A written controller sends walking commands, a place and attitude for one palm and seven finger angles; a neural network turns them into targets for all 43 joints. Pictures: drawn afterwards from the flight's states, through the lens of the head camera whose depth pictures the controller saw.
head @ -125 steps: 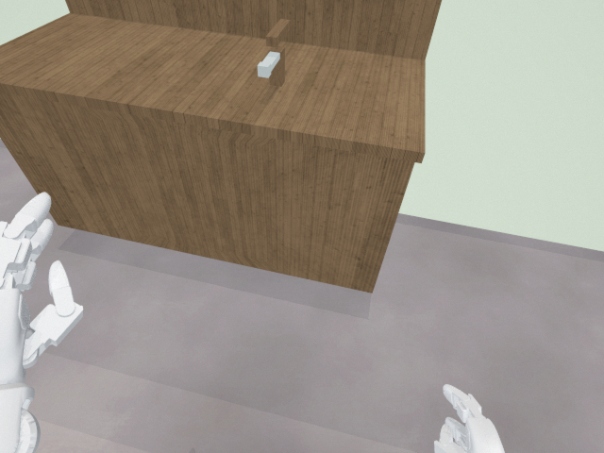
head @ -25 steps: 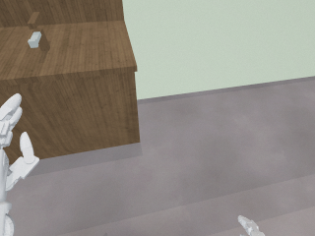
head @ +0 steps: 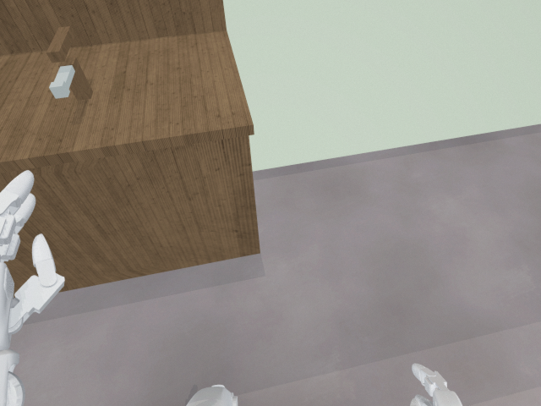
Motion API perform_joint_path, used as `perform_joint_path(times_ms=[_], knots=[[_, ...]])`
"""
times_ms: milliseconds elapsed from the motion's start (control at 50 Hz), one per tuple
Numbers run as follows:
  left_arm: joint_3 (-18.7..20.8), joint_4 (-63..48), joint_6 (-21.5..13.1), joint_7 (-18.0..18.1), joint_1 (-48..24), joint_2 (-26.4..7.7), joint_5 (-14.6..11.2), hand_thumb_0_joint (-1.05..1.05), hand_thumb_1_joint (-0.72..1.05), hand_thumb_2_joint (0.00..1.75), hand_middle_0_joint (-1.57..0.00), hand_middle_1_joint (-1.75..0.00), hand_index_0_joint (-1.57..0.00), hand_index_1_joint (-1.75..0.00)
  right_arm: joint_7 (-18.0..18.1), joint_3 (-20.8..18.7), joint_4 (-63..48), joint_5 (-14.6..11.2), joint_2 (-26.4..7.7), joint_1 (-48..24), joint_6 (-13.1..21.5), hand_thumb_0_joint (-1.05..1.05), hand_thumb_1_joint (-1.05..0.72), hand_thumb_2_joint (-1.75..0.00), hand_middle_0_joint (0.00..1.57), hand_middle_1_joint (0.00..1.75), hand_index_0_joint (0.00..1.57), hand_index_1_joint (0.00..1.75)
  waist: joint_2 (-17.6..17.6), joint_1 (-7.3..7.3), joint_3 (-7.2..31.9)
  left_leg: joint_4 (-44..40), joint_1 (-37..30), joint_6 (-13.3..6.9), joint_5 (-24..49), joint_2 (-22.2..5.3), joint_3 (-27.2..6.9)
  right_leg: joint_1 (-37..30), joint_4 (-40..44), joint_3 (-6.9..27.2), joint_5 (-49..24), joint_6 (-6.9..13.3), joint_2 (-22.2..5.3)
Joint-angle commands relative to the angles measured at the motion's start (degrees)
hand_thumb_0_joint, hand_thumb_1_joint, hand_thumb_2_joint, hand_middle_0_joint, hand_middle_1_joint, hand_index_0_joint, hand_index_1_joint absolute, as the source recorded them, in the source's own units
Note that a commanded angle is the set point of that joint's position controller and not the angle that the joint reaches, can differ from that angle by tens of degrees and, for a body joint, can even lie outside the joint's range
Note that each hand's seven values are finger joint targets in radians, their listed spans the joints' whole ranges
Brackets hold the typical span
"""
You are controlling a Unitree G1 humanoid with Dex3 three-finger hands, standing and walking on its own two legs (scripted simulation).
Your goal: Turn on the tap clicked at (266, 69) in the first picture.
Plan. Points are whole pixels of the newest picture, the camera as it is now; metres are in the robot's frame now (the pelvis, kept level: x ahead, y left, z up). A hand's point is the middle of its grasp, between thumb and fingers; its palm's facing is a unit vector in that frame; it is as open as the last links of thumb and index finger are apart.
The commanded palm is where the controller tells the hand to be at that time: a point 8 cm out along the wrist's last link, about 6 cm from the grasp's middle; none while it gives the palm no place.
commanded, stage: take the last steps up to it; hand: left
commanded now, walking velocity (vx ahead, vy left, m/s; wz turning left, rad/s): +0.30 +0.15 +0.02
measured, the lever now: (59, 89) +0.72 +0.53 +0.07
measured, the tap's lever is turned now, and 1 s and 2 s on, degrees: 0 0 0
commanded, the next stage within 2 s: come to a stop and stand still in 0.94 s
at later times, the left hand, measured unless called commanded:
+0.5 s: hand (62, 187) +0.34 +0.29 +0.17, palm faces +0.41 -0.78 -0.47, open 7.4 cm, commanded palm +0.29 +0.33 +0.18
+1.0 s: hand (54, 121) +0.45 +0.35 +0.19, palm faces +0.35 -0.84 -0.41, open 7.4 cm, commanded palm +0.40 +0.40 +0.18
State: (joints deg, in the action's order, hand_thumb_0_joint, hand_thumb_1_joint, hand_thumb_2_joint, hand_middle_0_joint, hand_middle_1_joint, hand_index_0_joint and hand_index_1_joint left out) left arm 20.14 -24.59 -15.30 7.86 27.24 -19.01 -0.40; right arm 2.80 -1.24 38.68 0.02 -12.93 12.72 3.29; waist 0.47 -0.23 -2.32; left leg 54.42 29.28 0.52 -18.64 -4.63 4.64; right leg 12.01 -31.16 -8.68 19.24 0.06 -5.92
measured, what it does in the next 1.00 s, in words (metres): walks ahead: left foot, then right foot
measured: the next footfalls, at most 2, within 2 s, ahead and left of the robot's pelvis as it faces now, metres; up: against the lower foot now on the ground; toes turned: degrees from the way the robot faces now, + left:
left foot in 0.12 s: +0.14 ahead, +0.17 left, +0.00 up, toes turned +9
right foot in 0.42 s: +0.17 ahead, -0.04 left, +0.00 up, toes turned -11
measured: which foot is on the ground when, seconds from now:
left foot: up 0.00-0.10, down 0.12-0.42, up 0.44-0.74, down 0.76-1.00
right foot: down 0.00-0.14, up 0.16-0.40, down 0.42-0.78, up 0.80-1.00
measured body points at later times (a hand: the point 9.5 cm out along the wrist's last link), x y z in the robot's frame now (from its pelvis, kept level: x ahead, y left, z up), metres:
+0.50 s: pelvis +0.12 +0.05 -0.02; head +0.14 +0.02 +0.43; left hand +0.31 +0.33 +0.19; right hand +0.27 -0.16 -0.14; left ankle +0.09 +0.17 -0.69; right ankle +0.13 -0.04 -0.74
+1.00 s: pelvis +0.23 +0.13 +0.00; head +0.24 +0.13 +0.45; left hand +0.43 +0.39 +0.21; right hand +0.38 -0.09 -0.09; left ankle +0.26 +0.23 -0.74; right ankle +0.22 +0.02 -0.70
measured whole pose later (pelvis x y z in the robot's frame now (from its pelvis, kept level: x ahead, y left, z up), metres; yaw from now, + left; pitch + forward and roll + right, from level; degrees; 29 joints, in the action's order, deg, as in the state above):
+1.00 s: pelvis +0.23 +0.13 +0.00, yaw -3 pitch +1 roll +0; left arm 21.6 -30.8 -14.3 8.6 27.2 -21.5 -2.0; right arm 2.2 0.3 34.8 -0.7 -7.7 12.0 7.1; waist 0.1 0.9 -1.1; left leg 31.4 17.9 -1.8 -14.0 -3.8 9.5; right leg 23.4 -48.6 -7.4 25.9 -1.4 -3.5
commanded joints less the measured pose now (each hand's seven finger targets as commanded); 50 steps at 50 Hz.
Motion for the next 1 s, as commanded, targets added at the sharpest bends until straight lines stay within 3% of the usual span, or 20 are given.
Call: perform_joint_path(times_ms=[0, 40, 80, 100, 140, 260, 360, 380, 420, 440, 500, 560, 640, 700, 720, 760, 780, 820, 880, 980], knots=[[6.66, -15.51, -3.71, 2.24, -4.73, -11.24, 0.08, 0.0, 0.9, 0.9, -0.2, -0.3, -0.2, -0.3, 0.61, -1.47, -11.83, 0.55, -2.47, -6.17, 4.28, 0.0, -0.9, -0.9, 0.2, 0.3, 0.2, 0.3, -11.35, -1.04, 6.61, -17.26, -7.99, -0.9, 3.39, 2.03, 5.77, -4.6, 8.85, 9.25, -24.12, 6.36, -11.04], [7.5, -17.18, -3.64, 2.77, -5.8, -11.97, 0.16, 0.0, 0.9, 0.9, -0.2, -0.3, -0.2, -0.3, 1.03, -2.02, -11.98, 0.67, -2.93, -4.97, 4.67, 0.0, -0.9, -0.9, 0.2, 0.3, 0.2, 0.3, -8.94, -0.19, 8.18, -24.85, -14.92, -0.68, 8.17, 4.26, 8.57, -4.12, 4.74, 7.63, -20.47, 4.95, -8.89], [7.04, -18.59, -4.17, 2.79, -6.34, -11.55, -0.07, 0.0, 0.9, 0.9, -0.2, -0.3, -0.2, -0.3, 1.66, -3.28, -12.23, -0.09, -4.63, -2.71, 5.15, 0.0, -0.9, -0.9, 0.2, 0.3, 0.2, 0.3, 3.26, 1.85, 11.29, -29.69, -27.57, -2.48, 10.45, 1.22, 3.88, 2.31, -11.79, 4.32, -18.07, 2.01, -5.38], [7.29, -20.24, -4.36, 2.82, -6.66, -11.18, -0.44, 0.0, 0.9, 0.9, -0.2, -0.3, -0.2, -0.3, 1.35, -3.93, -12.59, -0.32, -6.56, -3.28, 5.07, 0.0, -0.9, -0.9, 0.2, 0.3, 0.2, 0.3, 16.99, 1.65, 12.89, -31.57, -34.33, -7.45, 18.45, -9.97, -12.07, 13.99, -25.85, 0.26, 3.26, -0.93, 1.28], [9.33, -16.91, -4.54, 2.55, -6.13, -14.62, -0.49, 0.0, 0.9, 0.9, -0.2, -0.3, -0.2, -0.3, 0.86, -3.22, -11.77, -0.06, -5.48, -4.11, 5.61, 0.0, -0.9, -0.9, 0.2, 0.3, 0.2, 0.3, 17.84, 1.25, 11.62, -36.73, -29.13, -15.6, 12.56, -18.44, -27.18, 23.41, -41.67, 6.41, 17.72, -0.55, 1.68], [8.11, -18.67, -3.26, 1.57, 0.98, -10.29, -1.68, 0.0, 0.9, 0.9, -0.2, -0.3, -0.2, -0.3, 0.22, -2.68, -9.94, -0.9, -4.64, -4.25, 6.82, 0.0, -0.9, -0.9, 0.2, 0.3, 0.2, 0.3, 12.49, 0.17, 8.57, -36.04, -17.37, -11.78, 12.27, -11.08, -7.41, 15.47, -23.39, 2.12, 5.65, -1.64, 0.36], [7.3, -10.64, -0.62, 1.62, -1.89, -10.38, -1.33, 0.0, 0.9, 0.9, -0.2, -0.3, -0.2, -0.3, 1.5, -1.86, -9.85, -0.64, -4.91, -4.44, 5.8, 0.0, -0.9, -0.9, 0.2, 0.3, 0.2, 0.3, 6.23, -0.37, 8.26, -29.48, -10.25, -7.47, 0.72, -8.85, -3.03, -1.52, -1.86, -1.97, -0.3, -1.61, 3.15], [6.97, -8.95, -0.14, 1.55, -3.13, -10.8, -0.95, 0.0, 0.9, 0.9, -0.2, -0.3, -0.2, -0.3, 1.74, -1.75, -10.16, -0.64, -4.69, -4.86, 5.36, 0.0, -0.9, -0.9, 0.2, 0.3, 0.2, 0.3, 0.79, -0.61, 7.71, -22.36, -5.42, -6.02, -3.16, -6.18, -0.91, -5.91, 3.89, 2.82, -0.26, -0.02, 0.76], [9.42, -7.15, -0.07, 1.87, -5.88, -14.4, -0.95, 0.0, 0.9, 0.9, -0.2, -0.3, -0.2, -0.3, 1.2, -1.25, -11.21, -0.31, -3.74, -6.64, 5.01, 0.0, -0.9, -0.9, 0.2, 0.3, 0.2, 0.3, -19.96, -1.22, 6.3, 8.53, 13.51, -1.48, -13.08, 3.82, 0.36, -12.6, 17.64, 42.55, 1.54, 11.11, -21.5], [7.06, -7.18, -0.61, 1.34, -8.45, -12.24, -1.46, 0.0, 0.9, 0.9, -0.2, -0.3, -0.2, -0.3, 0.27, -2.34, -9.7, 0.09, -5.35, -5.11, 5.24, 0.0, -0.9, -0.9, 0.2, 0.3, 0.2, 0.3, -17.88, -0.18, 5.95, 15.76, 14.23, -0.22, -7.85, 2.21, -6.09, -11.52, 18.42, 42.54, 1.89, 10.99, -21.95], [6.59, -11.86, -3.04, 0.73, -10.4, -12.57, -0.51, 0.0, 0.9, 0.9, -0.2, -0.3, -0.2, -0.3, 0.13, -1.19, -8.43, -0.18, -4.34, -6.4, 4.3, 0.0, -0.9, -0.9, 0.2, 0.3, 0.2, 0.3, -7.43, 0.45, 3.93, 17.47, 13.35, 0.84, -2.13, -1.1, -6.24, -8.61, 13.19, 22.3, -17.5, 9.28, -17.02], [6.77, -13.26, -4.01, 1.22, -6.86, -12.04, 0.1, 0.0, 0.9, 0.9, -0.2, -0.3, -0.2, -0.3, 0.16, -1.17, -9.23, 0.28, -3.77, -5.83, 3.67, 0.0, -0.9, -0.9, 0.2, 0.3, 0.2, 0.3, -8.59, 0.71, 5.68, 1.39, 4.94, 0.39, 0.4, -1.38, -2.23, -6.5, 9.84, 10.23, -32.68, 6.91, -13.12], [9.07, -16.32, -3.69, 2.69, -2.22, -12.74, -0.12, 0.0, 0.9, 0.9, -0.2, -0.3, -0.2, -0.3, 0.39, -1.72, -12.01, 0.67, -2.43, -5.84, 4.19, 0.0, -0.9, -0.9, 0.2, 0.3, 0.2, 0.3, -10.24, -1.32, 8.73, -18.04, -7.41, -0.43, 3.43, 2.75, 6.18, -7.65, 6.73, 8.33, -33.06, 6.29, -10.7], [8.2, -16.45, -3.53, 3.13, -3.41, -11.54, -0.32, 0.0, 0.9, 0.9, -0.2, -0.3, -0.2, -0.3, 1.08, -2.47, -12.63, 0.27, -3.05, -3.77, 3.93, 0.0, -0.9, -0.9, 0.2, 0.3, 0.2, 0.3, -6.61, 0.53, 10.04, -28.6, -18.49, -0.47, 10.48, 3.95, 7.73, -4.64, -0.49, 5.98, -24.11, 3.59, -7.48], [8.28, -16.99, -3.92, 3.07, -5.08, -11.85, -0.54, 0.0, 0.9, 0.9, -0.2, -0.3, -0.2, -0.3, 1.39, -3.12, -12.75, -0.19, -4.16, -3.04, 3.94, 0.0, -0.9, -0.9, 0.2, 0.3, 0.2, 0.3, -0.37, 1.52, 11.03, -30.13, -23.66, -1.63, 11.64, 1.96, 5.13, -0.98, -8.0, 4.85, -21.16, 2.17, -5.71], [8.16, -14.41, -4.51, 2.59, -5.91, -11.72, -1.04, 0.0, 0.9, 0.9, -0.2, -0.3, -0.2, -0.3, 0.83, -3.87, -13.29, -0.87, -5.98, -2.64, 4.06, 0.0, -0.9, -0.9, 0.2, 0.3, 0.2, 0.3, 16.06, 1.18, 11.69, -35.02, -29.38, -11.52, 19.94, -15.39, -20.68, 16.7, -30.63, 1.96, 18.61, -0.96, 3.96], [9.48, -15.51, -4.7, 2.3, -6.78, -14.52, -1.17, 0.0, 0.9, 0.9, -0.2, -0.3, -0.2, -0.3, 1.18, -3.28, -12.8, -0.19, -5.6, -4.33, 4.65, 0.0, -0.9, -0.9, 0.2, 0.3, 0.2, 0.3, 19.66, 0.69, 10.6, -36.96, -26.89, -15.06, 15.56, -18.81, -26.44, 20.74, -37.37, 5.63, 19.24, -0.79, 2.78], [8.17, -16.55, -4.28, 1.87, -5.16, -12.08, -0.9, 0.0, 0.9, 0.9, -0.2, -0.3, -0.2, -0.3, 0.46, -3.57, -11.5, -0.92, -5.17, -4.2, 5.14, 0.0, -0.9, -0.9, 0.2, 0.3, 0.2, 0.3, 12.35, 0.72, 8.15, -35.15, -24.03, -14.95, 14.59, -15.93, -19.26, 23.23, -36.13, 6.87, 13.92, -1.01, 0.27], [7.72, -20.5, -3.33, 1.53, -1.57, -11.14, -1.32, 0.0, 0.9, 0.9, -0.2, -0.3, -0.2, -0.3, -0.09, -2.94, -11.06, -0.84, -5.22, -4.21, 5.95, 0.0, -0.9, -0.9, 0.2, 0.3, 0.2, 0.3, 13.35, 0.09, 8.92, -34.88, -18.57, -11.28, 17.5, -11.19, -8.55, 15.75, -25.5, 3.05, 7.23, -1.52, 1.02], [8.4, -14.97, -0.86, 1.93, -0.92, -11.71, -1.58, 0.0, 0.9, 0.9, -0.2, -0.3, -0.2, -0.3, 1.03, -1.45, -10.74, -0.46, -5.13, -3.77, 5.85, 0.0, -0.9, -0.9, 0.2, 0.3, 0.2, 0.3, 10.08, 0.29, 9.29, -33.07, -14.95, -8.27, 10.84, -10.21, -5.43, 4.03, -5.87, -1.02, 3.47, -1.66, 4.33]])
